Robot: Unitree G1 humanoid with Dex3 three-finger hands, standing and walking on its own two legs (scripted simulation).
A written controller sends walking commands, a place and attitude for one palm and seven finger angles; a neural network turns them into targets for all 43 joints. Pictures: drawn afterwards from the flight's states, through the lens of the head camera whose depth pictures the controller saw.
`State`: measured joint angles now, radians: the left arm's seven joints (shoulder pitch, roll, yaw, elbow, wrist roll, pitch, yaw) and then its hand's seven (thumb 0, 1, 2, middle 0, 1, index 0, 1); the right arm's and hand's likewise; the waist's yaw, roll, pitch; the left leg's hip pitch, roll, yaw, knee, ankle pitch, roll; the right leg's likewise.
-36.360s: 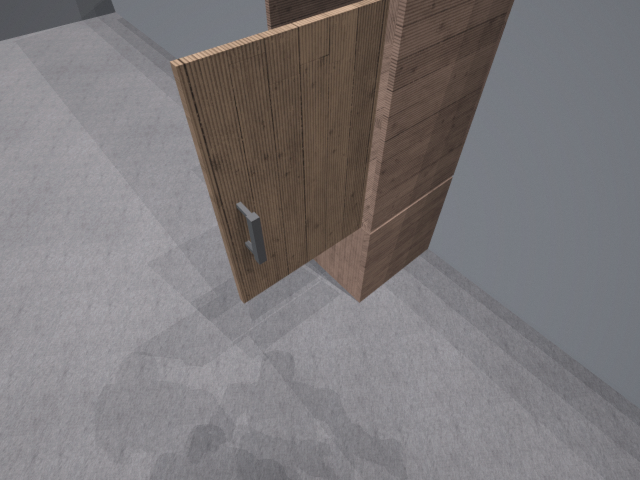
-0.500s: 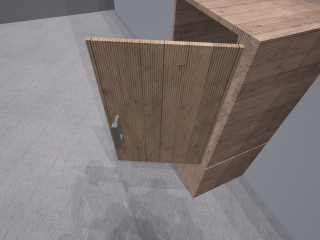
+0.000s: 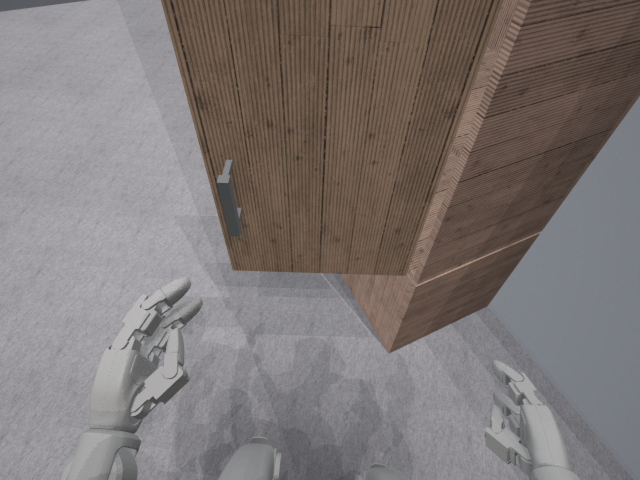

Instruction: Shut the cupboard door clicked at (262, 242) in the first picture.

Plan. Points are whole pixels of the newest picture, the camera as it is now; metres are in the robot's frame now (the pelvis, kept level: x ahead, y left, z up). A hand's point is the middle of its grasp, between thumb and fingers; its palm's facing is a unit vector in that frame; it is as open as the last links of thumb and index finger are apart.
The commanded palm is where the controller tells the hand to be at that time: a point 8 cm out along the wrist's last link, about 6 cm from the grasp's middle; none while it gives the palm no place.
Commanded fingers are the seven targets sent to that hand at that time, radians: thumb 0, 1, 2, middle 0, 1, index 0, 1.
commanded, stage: raise the hand and make a fist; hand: left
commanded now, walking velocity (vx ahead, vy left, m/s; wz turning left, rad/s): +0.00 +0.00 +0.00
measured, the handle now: (231, 199) +0.55 +0.19 +0.00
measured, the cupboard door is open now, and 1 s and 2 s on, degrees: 63 63 63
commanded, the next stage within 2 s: bring the fist close to the handle in 1.60 s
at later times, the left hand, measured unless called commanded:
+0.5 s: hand (162, 399) +0.21 +0.20 +0.01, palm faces +0.06 -1.00 -0.02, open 4.3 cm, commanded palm +0.18 +0.24 +0.01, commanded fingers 0.00 0.90 0.90 -0.95 -1.12 -0.95 -1.12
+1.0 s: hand (149, 395) +0.21 +0.21 +0.01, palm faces +0.05 -1.00 -0.03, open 3.1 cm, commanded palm +0.19 +0.26 +0.01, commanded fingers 0.00 0.90 0.90 -1.30 -1.50 -1.30 -1.50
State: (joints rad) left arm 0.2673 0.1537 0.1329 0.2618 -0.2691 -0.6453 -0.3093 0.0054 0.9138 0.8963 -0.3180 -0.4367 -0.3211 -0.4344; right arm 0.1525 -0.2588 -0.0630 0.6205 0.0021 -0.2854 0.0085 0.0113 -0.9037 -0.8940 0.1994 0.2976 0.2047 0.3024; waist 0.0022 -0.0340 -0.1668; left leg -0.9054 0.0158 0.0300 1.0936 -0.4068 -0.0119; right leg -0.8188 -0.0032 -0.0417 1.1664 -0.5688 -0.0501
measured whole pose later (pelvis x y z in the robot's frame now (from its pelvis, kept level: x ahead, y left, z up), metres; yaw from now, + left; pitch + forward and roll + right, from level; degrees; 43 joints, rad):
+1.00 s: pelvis +0.00 +0.03 -0.03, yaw +0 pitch +17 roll -4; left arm 0.42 0.22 0.10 -0.05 -0.23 -0.43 -0.17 0.02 0.90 0.90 -1.22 -1.42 -1.22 -1.41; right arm 0.20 -0.21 0.02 0.49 0.00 -0.16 -0.04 0.01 -0.90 -0.89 0.20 0.30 0.21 0.30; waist 0.02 0.03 -0.18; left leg -1.13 0.03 -0.04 1.31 -0.49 0.02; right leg -0.96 0.02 -0.11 1.27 -0.61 -0.02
